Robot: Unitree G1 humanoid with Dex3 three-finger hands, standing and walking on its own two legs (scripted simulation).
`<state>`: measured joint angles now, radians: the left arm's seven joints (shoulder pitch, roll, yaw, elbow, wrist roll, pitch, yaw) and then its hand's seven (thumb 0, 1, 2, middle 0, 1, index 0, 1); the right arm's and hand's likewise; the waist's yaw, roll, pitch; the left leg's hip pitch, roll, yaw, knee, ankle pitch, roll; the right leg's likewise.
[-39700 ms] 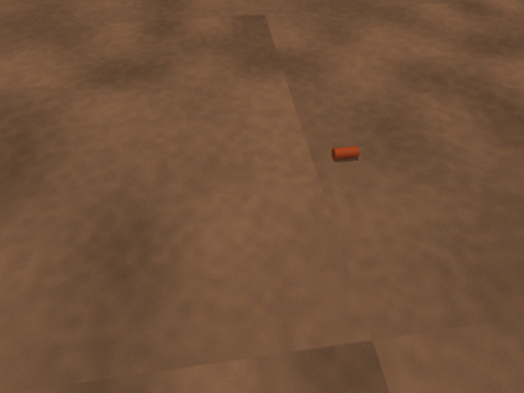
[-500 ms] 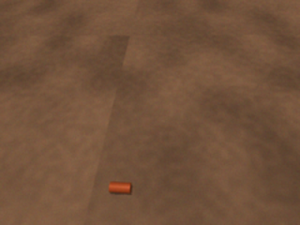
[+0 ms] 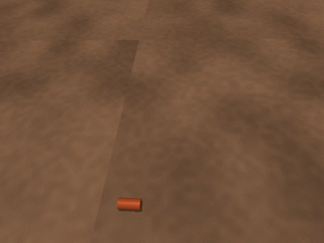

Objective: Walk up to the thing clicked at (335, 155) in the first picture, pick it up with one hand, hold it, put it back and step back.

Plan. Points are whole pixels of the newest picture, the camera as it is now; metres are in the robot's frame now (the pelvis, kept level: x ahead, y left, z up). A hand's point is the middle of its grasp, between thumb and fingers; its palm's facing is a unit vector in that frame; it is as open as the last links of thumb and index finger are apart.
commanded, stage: stand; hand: left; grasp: from above
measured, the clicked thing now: (129, 203) +0.46 +0.24 -0.75
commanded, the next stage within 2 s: step back in 0.40 s
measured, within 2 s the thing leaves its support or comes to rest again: neither
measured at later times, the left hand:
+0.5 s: hand out of the picture +0.08 +0.26 -0.16, palm faces +0.00 -0.94 -0.35, open 7.4 cm
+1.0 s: hand out of the picture +0.04 +0.30 -0.18, palm faces -0.12 -0.93 -0.35, open 7.4 cm
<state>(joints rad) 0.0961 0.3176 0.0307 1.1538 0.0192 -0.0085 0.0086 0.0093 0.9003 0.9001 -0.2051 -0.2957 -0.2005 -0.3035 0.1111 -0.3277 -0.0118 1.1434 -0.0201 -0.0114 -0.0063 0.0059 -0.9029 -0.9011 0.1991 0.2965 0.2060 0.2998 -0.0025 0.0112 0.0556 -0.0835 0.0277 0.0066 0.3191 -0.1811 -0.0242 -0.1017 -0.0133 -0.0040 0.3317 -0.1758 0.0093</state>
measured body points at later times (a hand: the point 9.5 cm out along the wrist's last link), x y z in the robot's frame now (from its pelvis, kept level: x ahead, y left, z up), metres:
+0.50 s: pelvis -0.01 +0.00 -0.01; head +0.02 +0.00 +0.44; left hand +0.08 +0.30 -0.14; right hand +0.07 -0.30 -0.14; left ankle +0.00 +0.13 -0.75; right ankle +0.01 -0.12 -0.75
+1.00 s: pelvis -0.09 +0.05 -0.02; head -0.01 +0.07 +0.42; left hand +0.05 +0.35 -0.16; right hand -0.04 -0.26 -0.13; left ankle -0.06 +0.13 -0.75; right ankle -0.12 -0.08 -0.70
